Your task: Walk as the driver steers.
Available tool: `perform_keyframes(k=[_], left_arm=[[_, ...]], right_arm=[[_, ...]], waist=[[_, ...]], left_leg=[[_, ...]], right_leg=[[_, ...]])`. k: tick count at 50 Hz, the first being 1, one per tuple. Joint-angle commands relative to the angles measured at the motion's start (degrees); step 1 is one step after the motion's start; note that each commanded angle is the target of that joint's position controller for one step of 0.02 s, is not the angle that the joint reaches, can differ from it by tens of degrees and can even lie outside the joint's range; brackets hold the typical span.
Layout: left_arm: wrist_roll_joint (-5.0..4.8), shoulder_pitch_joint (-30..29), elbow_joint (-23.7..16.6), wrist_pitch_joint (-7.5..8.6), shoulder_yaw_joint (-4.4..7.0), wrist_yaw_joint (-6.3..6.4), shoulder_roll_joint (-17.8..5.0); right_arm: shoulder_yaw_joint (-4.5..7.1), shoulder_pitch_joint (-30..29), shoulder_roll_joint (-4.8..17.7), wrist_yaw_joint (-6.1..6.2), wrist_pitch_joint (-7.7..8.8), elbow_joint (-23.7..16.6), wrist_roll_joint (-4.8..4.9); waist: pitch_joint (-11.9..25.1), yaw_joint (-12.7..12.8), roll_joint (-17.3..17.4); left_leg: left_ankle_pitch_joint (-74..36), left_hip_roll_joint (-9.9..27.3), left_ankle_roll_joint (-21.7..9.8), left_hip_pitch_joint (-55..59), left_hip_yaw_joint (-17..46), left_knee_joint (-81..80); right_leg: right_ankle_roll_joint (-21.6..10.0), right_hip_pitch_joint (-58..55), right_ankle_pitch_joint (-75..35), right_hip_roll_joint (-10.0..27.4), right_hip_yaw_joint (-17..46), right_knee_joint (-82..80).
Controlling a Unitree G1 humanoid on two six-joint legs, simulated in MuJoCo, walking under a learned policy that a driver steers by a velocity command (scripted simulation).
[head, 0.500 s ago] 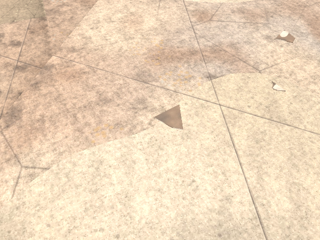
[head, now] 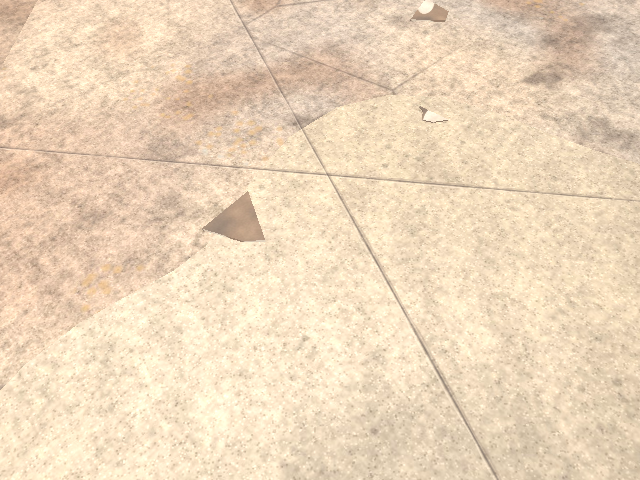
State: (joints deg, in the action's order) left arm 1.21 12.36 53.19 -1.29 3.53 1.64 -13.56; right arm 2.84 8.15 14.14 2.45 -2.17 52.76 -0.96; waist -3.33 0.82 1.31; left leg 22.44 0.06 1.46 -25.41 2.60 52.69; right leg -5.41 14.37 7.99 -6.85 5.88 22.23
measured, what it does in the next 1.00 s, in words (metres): steps on the spot: left foot, then right foot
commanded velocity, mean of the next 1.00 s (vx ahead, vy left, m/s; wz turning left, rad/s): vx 0.05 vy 0.00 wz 0.09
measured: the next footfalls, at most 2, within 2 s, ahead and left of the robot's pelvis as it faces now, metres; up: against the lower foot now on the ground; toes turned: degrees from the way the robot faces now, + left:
left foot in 0.18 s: +0.03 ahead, +0.13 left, +0.00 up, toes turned +1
right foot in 0.50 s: +0.14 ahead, -0.07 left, +0.00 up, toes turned +8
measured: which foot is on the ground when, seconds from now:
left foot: up 0.00-0.16, down 0.18-1.00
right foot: down 0.00-0.18, up 0.20-0.48, down 0.50-1.00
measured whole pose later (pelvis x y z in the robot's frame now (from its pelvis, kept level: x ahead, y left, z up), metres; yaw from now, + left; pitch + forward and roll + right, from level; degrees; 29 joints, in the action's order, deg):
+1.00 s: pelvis +0.09 +0.00 +0.00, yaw +8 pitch -2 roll -1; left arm 0.6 13.4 62.3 -0.1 1.1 2.5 -10.7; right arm 0.5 14.4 11.3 3.2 -1.0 64.3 -0.5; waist -3.0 0.5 1.0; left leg 18.7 -0.5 0.4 -0.6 7.4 21.0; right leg -3.5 8.6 12.6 -3.8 -1.5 22.9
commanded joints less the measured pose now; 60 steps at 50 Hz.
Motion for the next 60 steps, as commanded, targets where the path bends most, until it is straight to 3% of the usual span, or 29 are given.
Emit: perform_keyframes(k=[1,3,6,8,9,10,11,12,13,15,17,20,22,24,25,26,27,28,30,32,35,42,60], left_arm=[[0.74,2.49,-1.07,0.53,0.14,0.36,-4.92],[1.01,1.66,-0.32,0.52,-0.47,0.48,-5.02],[0.27,-0.90,-0.68,0.18,0.10,1.02,-8.38],[-0.10,-0.06,-0.65,0.12,0.26,1.06,-8.37],[-0.15,-1.16,-1.62,0.14,0.08,0.92,-7.15],[-0.72,-4.72,-3.90,0.31,-0.20,0.65,-5.74],[0.05,-8.50,-5.56,0.84,-0.22,0.25,-5.74],[0.55,-8.26,-5.46,1.55,-0.17,-0.04,-5.71],[0.06,-6.00,-4.31,2.07,-0.26,-0.30,-5.02],[0.24,-4.20,-3.10,2.65,-0.27,-0.79,-4.28],[0.20,-3.65,-2.27,2.54,-0.63,-0.99,-2.85],[-0.71,-5.11,-2.26,1.74,-1.16,-0.33,-1.91],[-1.13,-4.45,-1.73,1.32,-1.18,0.21,-2.28],[-0.73,-1.18,-0.23,1.61,-1.25,0.64,-2.29],[-0.06,1.22,0.58,2.24,-0.74,1.01,-4.84],[0.06,1.51,0.78,2.51,-0.03,1.12,-9.35],[-0.48,1.36,1.48,2.14,-0.45,0.83,-8.07],[-0.31,0.11,1.46,2.14,-1.18,0.59,-5.37],[-0.32,-1.64,1.45,2.10,-1.45,0.70,-4.53],[-0.70,0.53,2.74,2.38,-1.35,1.03,-4.66],[-0.88,1.92,4.03,2.44,-1.28,1.10,-4.30],[-0.65,2.48,6.19,1.89,-1.35,1.07,-3.58],[-0.68,4.27,10.08,0.89,-1.77,0.77,-1.87]], right_arm=[[0.17,2.87,2.32,-0.23,-0.20,-0.99,0.01],[-0.12,3.83,2.04,-0.47,-0.19,0.24,0.18],[0.11,4.75,3.26,-0.41,0.36,0.67,0.40],[-0.33,6.85,2.58,-0.55,1.30,1.23,-0.39],[-0.21,8.33,3.75,-0.66,1.85,1.06,-1.28],[0.84,10.10,7.57,-0.85,2.00,0.96,-0.75],[2.01,14.03,10.42,-1.44,2.21,2.39,-0.22],[1.71,13.83,8.63,-1.36,2.60,2.62,-0.63],[1.32,11.58,6.61,-1.07,2.87,2.28,-0.55],[0.92,9.28,4.79,-0.54,3.47,1.54,-0.43],[0.52,10.49,3.49,-0.33,4.01,2.25,-0.45],[0.52,13.17,3.98,-0.09,3.83,3.22,-0.71],[0.49,12.77,4.30,-0.02,3.33,3.20,-0.57],[0.23,11.14,4.13,0.03,3.05,3.05,0.07],[-0.13,11.97,3.16,-0.10,3.39,2.95,0.24],[-0.36,15.16,1.54,-0.28,3.44,3.10,0.76],[-0.44,16.07,1.11,0.13,2.55,4.53,0.92],[-0.31,14.79,2.03,0.46,2.02,5.08,0.60],[-0.32,13.19,2.10,0.37,1.65,5.98,0.26],[-0.32,13.13,2.46,0.23,1.67,6.95,0.45],[-0.60,12.75,2.25,0.52,1.71,8.23,0.67],[-1.13,10.82,2.03,0.82,1.27,10.04,0.56],[-2.70,12.16,0.56,0.87,1.87,12.71,0.33]], waist=[[5.63,0.57,-7.42],[4.46,0.52,-7.80],[2.39,-0.74,-6.59],[2.91,-1.19,-4.18],[1.74,-1.45,-0.81],[-0.14,-2.12,5.62],[-3.83,-4.48,11.04],[-5.89,-3.80,9.86],[-5.54,-1.67,7.31],[-2.27,-0.10,5.58],[1.47,-0.26,5.10],[3.32,-1.99,6.47],[3.19,-2.04,6.97],[2.71,0.20,4.51],[4.53,0.20,1.66],[4.99,-2.26,-5.13],[6.34,-1.80,-8.30],[4.49,-1.94,-7.54],[1.95,-1.88,-6.52],[2.63,-1.49,-4.74],[4.19,-1.24,-3.00],[2.28,-0.96,-1.11],[-1.02,-0.19,-0.69]], left_leg=[[-0.41,0.55,-0.24,4.83,-1.01,-6.64],[-0.27,-0.05,-1.02,10.32,-1.48,-12.56],[-3.30,-1.27,-2.68,13.28,-2.41,-21.21],[-4.44,-1.52,-4.72,18.40,-0.25,-29.73],[2.43,2.59,-6.75,19.31,6.85,-32.87],[16.16,8.80,-11.55,18.77,19.65,-38.27],[22.90,15.58,-15.66,17.64,31.54,-45.40],[16.90,17.03,-16.74,16.94,33.16,-46.94],[7.95,14.95,-15.80,16.52,28.33,-46.06],[-12.33,10.94,-13.96,19.16,19.98,-42.53],[-30.63,8.58,-13.20,20.79,13.54,-38.05],[-39.91,8.65,-12.73,20.74,11.77,-34.12],[-39.52,8.83,-11.79,19.33,12.52,-32.85],[-33.58,7.60,-8.34,14.77,12.36,-31.19],[-27.33,6.25,-5.88,11.14,11.62,-30.28],[-15.09,1.69,-4.39,7.51,8.16,-29.04],[-5.69,-0.16,-3.85,12.43,5.70,-29.44],[-6.82,0.07,-3.67,14.48,5.73,-30.21],[-13.87,0.85,-3.17,16.45,6.44,-31.98],[-20.00,2.01,-2.74,17.58,6.55,-32.32],[-21.07,2.48,-2.45,18.24,6.02,-32.35],[-21.21,3.15,-2.55,18.79,5.82,-32.98],[-15.87,3.57,-3.30,15.10,6.30,-34.46]], right_leg=[[-7.32,-3.34,-3.01,15.24,11.55,-8.43],[-6.51,-0.73,1.66,15.16,10.66,-9.40],[-5.95,-0.71,-0.08,16.40,10.96,-6.40],[-3.55,1.73,15.52,15.13,10.71,-5.67],[-2.19,5.47,22.87,12.46,8.79,-1.34],[-0.30,13.02,25.37,5.18,1.06,6.75],[1.38,18.23,21.29,0.82,-6.29,16.59],[2.08,19.89,18.77,3.11,-4.23,22.93],[2.99,18.68,16.07,4.48,-3.58,25.23],[4.61,16.22,13.32,5.45,-4.31,26.20],[5.78,11.83,12.77,5.18,-6.04,22.70],[5.71,6.17,12.88,4.89,-7.28,15.91],[5.00,1.89,10.23,4.75,-7.79,10.13],[4.24,-7.93,-2.13,6.17,-6.37,-2.90],[3.74,-15.81,-8.89,11.63,-0.91,-4.88],[1.23,-19.10,-19.72,18.36,5.90,-2.52],[-2.70,-14.81,-20.94,20.54,7.46,-1.37],[-2.66,-12.13,-18.06,19.37,7.65,-2.28],[-0.58,-10.20,-16.48,14.99,3.95,-2.29],[0.30,-12.19,-22.49,13.00,1.25,-0.88],[0.23,-14.95,-25.93,13.09,0.83,0.16],[0.61,-13.12,-20.98,12.39,0.41,-0.45],[1.38,-10.34,-6.29,11.08,0.32,-2.57]])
